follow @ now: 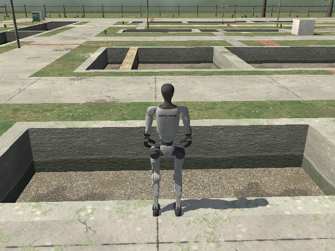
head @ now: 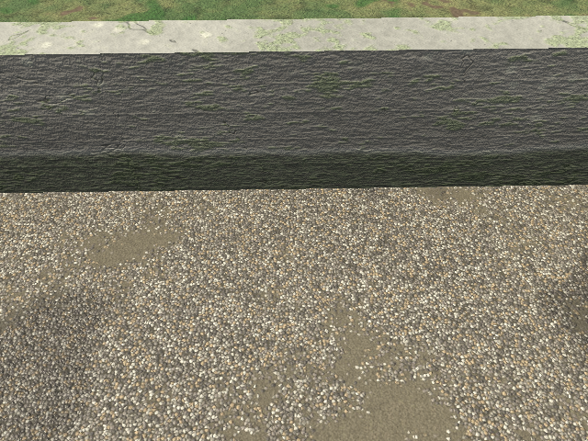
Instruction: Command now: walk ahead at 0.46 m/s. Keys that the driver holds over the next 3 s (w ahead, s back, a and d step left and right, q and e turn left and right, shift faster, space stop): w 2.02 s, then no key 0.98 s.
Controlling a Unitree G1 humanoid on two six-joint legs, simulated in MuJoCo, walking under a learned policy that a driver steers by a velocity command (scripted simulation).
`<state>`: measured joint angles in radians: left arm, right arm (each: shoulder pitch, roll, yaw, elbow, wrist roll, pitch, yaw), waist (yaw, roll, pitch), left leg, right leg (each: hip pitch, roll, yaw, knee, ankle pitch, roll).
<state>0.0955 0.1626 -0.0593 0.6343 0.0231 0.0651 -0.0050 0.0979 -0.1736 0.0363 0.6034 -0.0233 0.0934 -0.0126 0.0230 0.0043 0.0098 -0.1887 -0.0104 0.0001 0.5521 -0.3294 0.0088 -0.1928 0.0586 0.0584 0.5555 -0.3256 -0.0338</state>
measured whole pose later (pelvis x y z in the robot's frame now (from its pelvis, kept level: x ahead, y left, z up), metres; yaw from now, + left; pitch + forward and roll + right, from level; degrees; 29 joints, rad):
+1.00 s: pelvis +0.00 -0.01 -0.01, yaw +0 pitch -2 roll +0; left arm 0.10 0.14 -0.07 0.59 0.02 0.06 -0.01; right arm 0.12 -0.16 0.04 0.61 -0.03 0.07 -0.01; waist 0.01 0.00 -0.01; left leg -0.23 0.00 -0.01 0.64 -0.38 -0.01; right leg -0.24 0.07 0.04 0.65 -0.38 -0.05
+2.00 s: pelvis +0.00 -0.01 -0.01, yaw +1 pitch -2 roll +1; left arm 0.11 0.14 -0.08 0.58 0.02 0.05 -0.01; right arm 0.12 -0.15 0.04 0.61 -0.03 0.07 -0.01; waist 0.02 0.00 -0.01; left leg -0.24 0.00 -0.02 0.65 -0.38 -0.01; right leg -0.25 0.06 0.02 0.66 -0.39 -0.05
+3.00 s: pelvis -0.01 +0.00 +0.00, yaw +0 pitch +0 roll +0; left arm 0.13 0.19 -0.04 0.62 0.02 0.07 0.00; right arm 0.15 -0.19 0.03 0.62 -0.03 0.09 -0.01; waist -0.01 -0.01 0.01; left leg -0.24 -0.01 -0.01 0.56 -0.31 0.00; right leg -0.26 0.05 0.05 0.57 -0.31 -0.04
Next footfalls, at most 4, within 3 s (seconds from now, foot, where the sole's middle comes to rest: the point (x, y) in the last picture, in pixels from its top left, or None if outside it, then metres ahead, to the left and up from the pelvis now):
none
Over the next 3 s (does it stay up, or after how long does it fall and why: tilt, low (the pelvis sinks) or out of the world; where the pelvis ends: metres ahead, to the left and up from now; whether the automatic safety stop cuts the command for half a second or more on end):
stays up -0.01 0.00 0.00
